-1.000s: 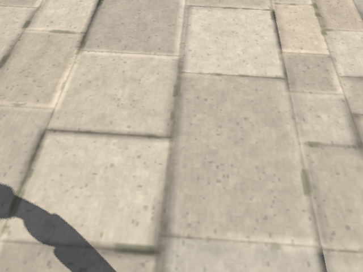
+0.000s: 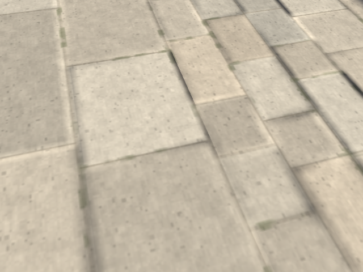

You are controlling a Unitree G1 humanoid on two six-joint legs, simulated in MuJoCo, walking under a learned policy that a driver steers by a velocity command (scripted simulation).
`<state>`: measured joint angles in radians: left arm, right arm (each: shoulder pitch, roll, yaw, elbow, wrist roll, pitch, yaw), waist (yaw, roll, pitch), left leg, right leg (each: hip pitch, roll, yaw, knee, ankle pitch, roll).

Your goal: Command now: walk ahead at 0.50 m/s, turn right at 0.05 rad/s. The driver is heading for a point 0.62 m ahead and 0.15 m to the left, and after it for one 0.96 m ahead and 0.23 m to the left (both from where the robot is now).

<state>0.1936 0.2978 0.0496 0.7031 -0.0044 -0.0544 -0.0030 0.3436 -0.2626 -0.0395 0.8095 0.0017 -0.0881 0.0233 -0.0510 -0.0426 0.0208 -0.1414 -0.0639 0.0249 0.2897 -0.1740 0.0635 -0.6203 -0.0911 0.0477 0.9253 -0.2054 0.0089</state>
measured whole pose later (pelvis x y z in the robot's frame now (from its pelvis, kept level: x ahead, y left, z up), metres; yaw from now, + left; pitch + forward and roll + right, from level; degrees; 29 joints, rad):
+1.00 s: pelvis +0.54 +0.04 -0.01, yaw +24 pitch +1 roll +0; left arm 0.13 0.30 0.06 0.75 0.01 -0.11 0.00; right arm 0.29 -0.28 -0.07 0.71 0.01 -0.05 0.02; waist -0.03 -0.02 0.06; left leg -0.25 -0.11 -0.04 0.40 -0.16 0.10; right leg -0.56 -0.09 0.07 1.06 -0.32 0.03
